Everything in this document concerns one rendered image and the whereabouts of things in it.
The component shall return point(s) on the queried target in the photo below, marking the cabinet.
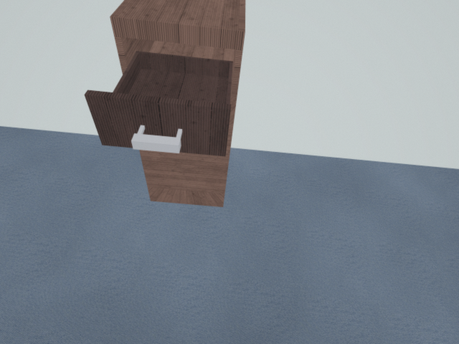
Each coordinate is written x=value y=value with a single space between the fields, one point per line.
x=211 y=29

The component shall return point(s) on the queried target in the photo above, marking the handle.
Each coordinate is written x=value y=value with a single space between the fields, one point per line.
x=158 y=143

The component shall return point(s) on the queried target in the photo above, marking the drawer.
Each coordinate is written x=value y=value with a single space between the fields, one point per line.
x=165 y=93

